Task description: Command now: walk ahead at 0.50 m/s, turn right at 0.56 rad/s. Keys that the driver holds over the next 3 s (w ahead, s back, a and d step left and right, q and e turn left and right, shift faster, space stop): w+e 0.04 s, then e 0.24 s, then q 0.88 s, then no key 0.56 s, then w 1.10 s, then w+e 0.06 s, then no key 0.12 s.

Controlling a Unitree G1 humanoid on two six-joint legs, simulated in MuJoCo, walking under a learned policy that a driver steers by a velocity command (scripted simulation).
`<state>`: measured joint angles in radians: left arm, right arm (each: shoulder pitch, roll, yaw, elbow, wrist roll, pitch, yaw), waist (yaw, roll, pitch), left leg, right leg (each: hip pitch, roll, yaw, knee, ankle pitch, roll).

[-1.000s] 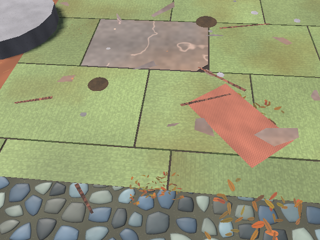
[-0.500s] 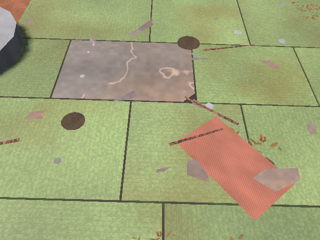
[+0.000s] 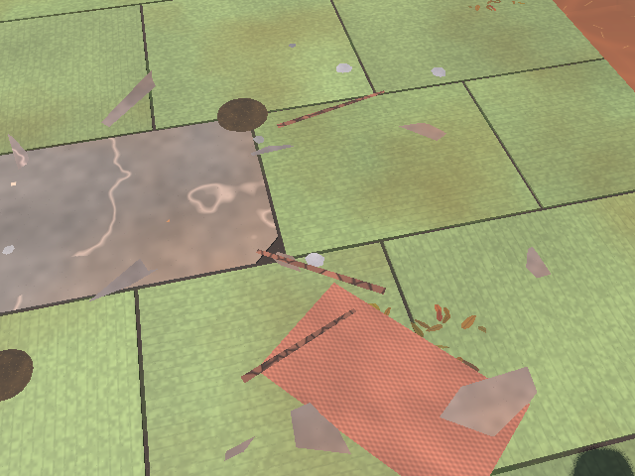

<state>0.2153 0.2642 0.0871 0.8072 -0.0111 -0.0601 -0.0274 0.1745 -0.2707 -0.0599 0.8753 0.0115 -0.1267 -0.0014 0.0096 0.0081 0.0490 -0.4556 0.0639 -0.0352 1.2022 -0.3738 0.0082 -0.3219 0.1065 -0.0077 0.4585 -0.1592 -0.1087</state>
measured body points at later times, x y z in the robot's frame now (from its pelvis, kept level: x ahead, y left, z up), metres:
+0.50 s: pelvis +0.21 +0.05 +0.00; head +0.25 +0.05 +0.45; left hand +0.38 +0.29 -0.12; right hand +0.30 -0.23 -0.11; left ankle +0.32 +0.13 -0.74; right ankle +0.15 -0.09 -0.70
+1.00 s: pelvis +0.24 +0.05 -0.01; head +0.27 +0.06 +0.44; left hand +0.34 +0.35 -0.11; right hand +0.43 -0.21 -0.09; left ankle +0.24 +0.16 -0.73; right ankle +0.22 -0.10 -0.74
